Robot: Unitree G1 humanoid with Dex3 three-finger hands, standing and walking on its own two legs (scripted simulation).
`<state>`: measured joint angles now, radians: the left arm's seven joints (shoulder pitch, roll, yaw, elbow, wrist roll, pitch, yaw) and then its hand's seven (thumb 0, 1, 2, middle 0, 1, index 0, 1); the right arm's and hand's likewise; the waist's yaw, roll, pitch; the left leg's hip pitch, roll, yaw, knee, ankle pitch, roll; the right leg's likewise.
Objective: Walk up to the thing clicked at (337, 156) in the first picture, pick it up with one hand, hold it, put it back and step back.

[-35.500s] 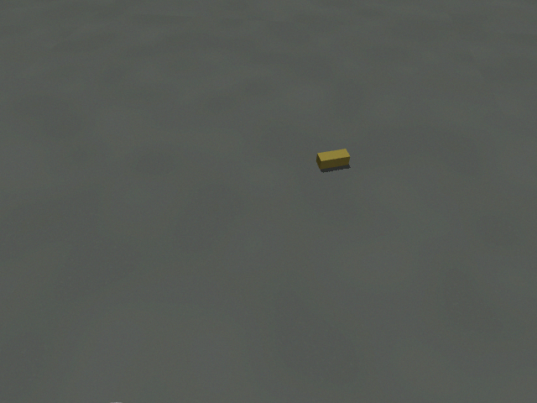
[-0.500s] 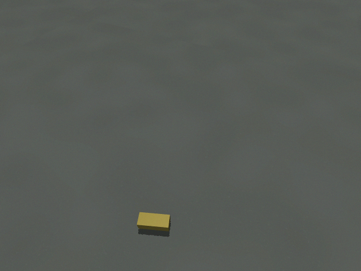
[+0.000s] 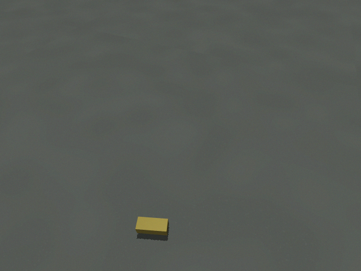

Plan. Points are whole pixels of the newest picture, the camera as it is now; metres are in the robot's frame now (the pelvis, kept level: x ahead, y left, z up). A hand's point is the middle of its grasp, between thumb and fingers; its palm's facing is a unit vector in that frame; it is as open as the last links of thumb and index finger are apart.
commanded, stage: stand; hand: left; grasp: from above
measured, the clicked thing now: (152, 225) +0.47 +0.21 -0.75
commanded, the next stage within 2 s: step back in 1.46 s
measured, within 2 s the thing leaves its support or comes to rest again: neither
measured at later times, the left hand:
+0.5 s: hand out of the picture +0.07 +0.24 -0.16, palm faces +0.01 -0.94 -0.33, open 7.4 cm
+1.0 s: hand out of the picture +0.09 +0.24 -0.15, palm faces -0.01 -0.94 -0.34, open 7.4 cm
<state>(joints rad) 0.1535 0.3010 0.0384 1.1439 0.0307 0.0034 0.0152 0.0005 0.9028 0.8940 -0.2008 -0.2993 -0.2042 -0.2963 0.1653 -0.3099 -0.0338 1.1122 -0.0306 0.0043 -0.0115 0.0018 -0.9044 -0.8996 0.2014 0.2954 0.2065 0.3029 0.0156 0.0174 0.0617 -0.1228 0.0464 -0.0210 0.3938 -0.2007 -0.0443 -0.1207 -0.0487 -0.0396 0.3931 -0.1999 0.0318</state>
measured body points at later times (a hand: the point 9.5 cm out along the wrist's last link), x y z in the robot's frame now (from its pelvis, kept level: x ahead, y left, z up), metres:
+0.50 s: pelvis +0.01 +0.00 +0.00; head +0.01 -0.01 +0.45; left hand +0.07 +0.29 -0.13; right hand +0.07 -0.29 -0.14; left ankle +0.01 +0.15 -0.74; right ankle +0.01 -0.14 -0.74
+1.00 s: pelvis +0.01 +0.00 +0.00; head +0.02 -0.01 +0.45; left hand +0.09 +0.29 -0.13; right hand +0.08 -0.30 -0.14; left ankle +0.01 +0.15 -0.74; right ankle +0.01 -0.14 -0.74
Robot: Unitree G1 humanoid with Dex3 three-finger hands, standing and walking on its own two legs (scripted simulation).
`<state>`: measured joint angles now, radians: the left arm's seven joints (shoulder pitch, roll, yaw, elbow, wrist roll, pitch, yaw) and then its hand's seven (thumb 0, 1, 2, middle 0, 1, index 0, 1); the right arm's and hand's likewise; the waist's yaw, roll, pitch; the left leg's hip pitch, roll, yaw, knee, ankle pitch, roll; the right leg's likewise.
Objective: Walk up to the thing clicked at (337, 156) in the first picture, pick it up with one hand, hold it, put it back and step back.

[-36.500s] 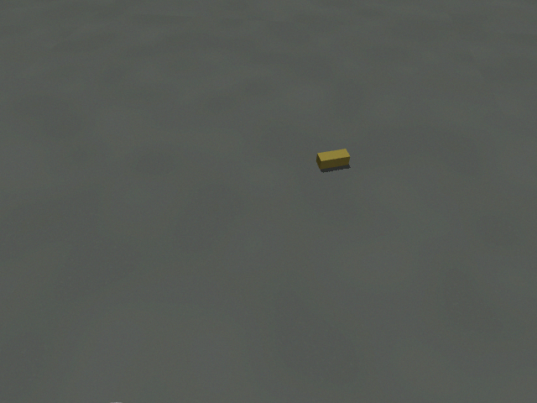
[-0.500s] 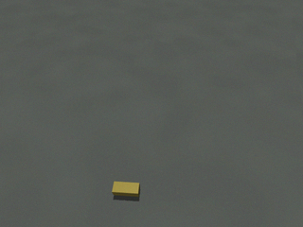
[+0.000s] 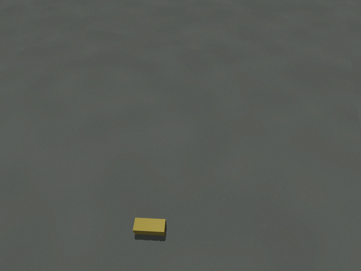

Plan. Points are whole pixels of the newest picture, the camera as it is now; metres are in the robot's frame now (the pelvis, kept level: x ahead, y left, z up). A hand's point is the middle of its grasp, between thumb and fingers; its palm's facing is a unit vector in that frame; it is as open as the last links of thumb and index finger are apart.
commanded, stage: stand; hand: left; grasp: from above
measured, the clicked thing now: (150, 226) +0.45 +0.22 -0.75
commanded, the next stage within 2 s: step back in 0.46 s
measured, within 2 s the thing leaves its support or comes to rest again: neither
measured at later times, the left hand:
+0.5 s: hand out of the picture +0.08 +0.25 -0.16, palm faces +0.01 -0.94 -0.34, open 7.4 cm
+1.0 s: hand out of the picture +0.04 +0.29 -0.18, palm faces -0.09 -0.93 -0.37, open 7.4 cm
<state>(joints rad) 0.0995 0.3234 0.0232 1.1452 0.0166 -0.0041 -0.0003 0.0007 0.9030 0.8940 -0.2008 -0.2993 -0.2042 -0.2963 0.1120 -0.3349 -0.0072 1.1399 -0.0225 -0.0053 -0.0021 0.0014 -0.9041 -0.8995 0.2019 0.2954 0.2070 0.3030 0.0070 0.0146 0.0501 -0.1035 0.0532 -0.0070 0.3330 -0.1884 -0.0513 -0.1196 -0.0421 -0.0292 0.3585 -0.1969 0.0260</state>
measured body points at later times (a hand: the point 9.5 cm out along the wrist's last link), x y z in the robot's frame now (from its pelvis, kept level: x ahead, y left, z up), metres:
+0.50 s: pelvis +0.00 +0.00 +0.00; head +0.01 -0.01 +0.45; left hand +0.08 +0.30 -0.13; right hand +0.07 -0.30 -0.14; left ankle +0.00 +0.15 -0.75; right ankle +0.00 -0.13 -0.75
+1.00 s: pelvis -0.09 +0.04 -0.02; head -0.01 +0.05 +0.42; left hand +0.04 +0.34 -0.15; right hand -0.01 -0.28 -0.13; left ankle -0.05 +0.14 -0.75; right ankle -0.12 -0.10 -0.69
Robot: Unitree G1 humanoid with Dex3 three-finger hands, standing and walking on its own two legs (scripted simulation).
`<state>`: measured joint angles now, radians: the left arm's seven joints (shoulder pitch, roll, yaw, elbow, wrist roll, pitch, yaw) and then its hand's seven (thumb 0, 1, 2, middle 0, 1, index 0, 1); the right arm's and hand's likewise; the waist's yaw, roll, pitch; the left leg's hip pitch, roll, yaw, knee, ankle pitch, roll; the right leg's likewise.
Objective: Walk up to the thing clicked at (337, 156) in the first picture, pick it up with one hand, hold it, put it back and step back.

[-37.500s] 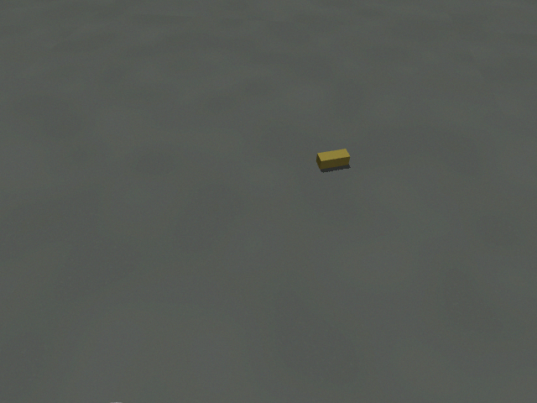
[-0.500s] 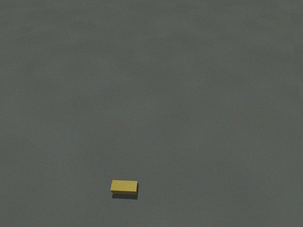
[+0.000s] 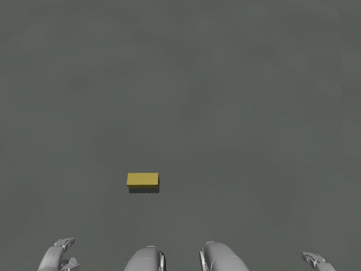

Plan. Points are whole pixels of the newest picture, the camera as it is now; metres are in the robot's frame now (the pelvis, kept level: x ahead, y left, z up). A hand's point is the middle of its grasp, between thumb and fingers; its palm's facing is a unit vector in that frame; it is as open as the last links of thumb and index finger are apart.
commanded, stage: step back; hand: left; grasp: from above
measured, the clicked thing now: (143, 180) +0.53 +0.21 -0.73
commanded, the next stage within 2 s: none
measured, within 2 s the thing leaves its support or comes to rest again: neither
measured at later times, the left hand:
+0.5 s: hand out of the picture -0.01 +0.27 -0.15, palm faces +0.05 -0.92 -0.38, open 7.4 cm
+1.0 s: hand out of the picture -0.23 +0.23 -0.14, palm faces +0.00 -0.91 -0.41, open 7.4 cm
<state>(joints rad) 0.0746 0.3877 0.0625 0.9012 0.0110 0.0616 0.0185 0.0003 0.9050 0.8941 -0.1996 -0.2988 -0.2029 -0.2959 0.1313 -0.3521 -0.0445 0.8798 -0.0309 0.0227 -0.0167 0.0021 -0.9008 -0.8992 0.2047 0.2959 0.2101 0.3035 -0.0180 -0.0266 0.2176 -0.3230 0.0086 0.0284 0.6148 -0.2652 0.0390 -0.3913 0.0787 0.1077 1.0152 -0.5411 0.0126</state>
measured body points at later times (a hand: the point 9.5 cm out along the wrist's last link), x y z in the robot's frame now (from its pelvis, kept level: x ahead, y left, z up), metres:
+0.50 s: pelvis -0.13 +0.00 -0.01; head -0.06 +0.02 +0.43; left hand -0.01 +0.32 -0.12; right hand -0.03 -0.31 -0.12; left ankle -0.14 +0.10 -0.73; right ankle -0.05 -0.13 -0.71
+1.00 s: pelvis -0.29 -0.04 +0.00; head -0.25 -0.06 +0.44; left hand -0.23 +0.28 -0.11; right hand -0.18 -0.36 -0.13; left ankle -0.25 +0.10 -0.66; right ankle -0.28 -0.16 -0.73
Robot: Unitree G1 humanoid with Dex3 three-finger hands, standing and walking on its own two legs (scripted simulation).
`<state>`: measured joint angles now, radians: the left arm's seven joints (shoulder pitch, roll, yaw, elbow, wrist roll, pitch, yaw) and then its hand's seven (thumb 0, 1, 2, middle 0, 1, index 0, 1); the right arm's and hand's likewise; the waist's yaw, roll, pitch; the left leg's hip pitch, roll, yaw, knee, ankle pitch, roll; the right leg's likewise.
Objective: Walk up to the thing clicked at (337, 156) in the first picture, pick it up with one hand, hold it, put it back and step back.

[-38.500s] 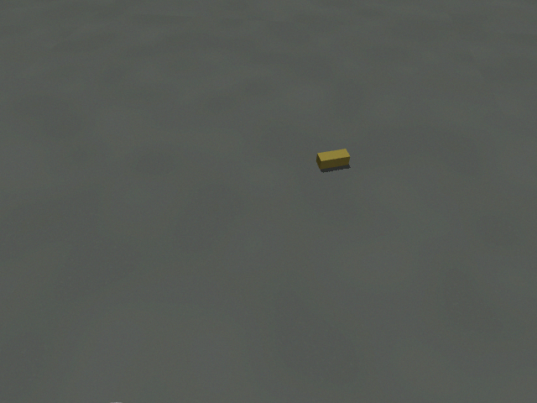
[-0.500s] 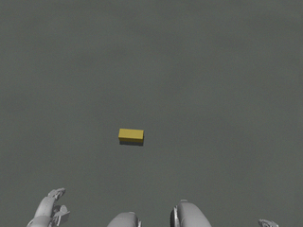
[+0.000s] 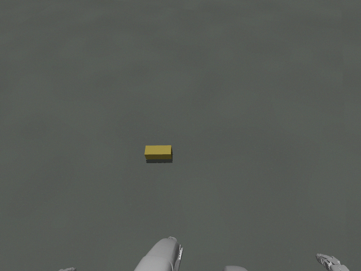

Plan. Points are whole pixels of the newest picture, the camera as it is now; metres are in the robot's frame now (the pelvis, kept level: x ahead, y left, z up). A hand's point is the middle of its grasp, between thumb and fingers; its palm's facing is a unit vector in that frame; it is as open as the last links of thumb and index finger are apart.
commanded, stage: step back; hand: left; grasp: from above
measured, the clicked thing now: (158, 152) +0.82 +0.26 -0.73
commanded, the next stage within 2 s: stand in 1.70 s
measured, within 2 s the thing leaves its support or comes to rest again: neither
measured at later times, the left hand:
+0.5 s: hand out of the picture -0.09 +0.26 -0.15, palm faces +0.00 -0.92 -0.39, open 7.4 cm
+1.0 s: hand out of the picture -0.23 +0.26 -0.14, palm faces +0.07 -0.91 -0.40, open 7.4 cm
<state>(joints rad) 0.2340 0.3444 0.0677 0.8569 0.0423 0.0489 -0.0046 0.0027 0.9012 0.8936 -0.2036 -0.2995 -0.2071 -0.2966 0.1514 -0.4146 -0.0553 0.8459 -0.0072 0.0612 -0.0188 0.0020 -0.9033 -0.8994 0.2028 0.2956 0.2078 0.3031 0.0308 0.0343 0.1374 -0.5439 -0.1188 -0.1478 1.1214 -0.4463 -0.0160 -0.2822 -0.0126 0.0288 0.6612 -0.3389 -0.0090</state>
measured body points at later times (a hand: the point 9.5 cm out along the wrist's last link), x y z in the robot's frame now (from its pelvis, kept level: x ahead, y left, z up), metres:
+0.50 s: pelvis -0.18 -0.01 +0.00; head -0.12 +0.00 +0.44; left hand -0.09 +0.31 -0.12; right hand -0.03 -0.31 -0.11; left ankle -0.09 +0.12 -0.72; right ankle -0.23 -0.14 -0.70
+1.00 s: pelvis -0.27 -0.03 +0.00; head -0.26 -0.03 +0.45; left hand -0.24 +0.30 -0.11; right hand -0.20 -0.33 -0.12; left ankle -0.27 +0.11 -0.72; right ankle -0.25 -0.14 -0.71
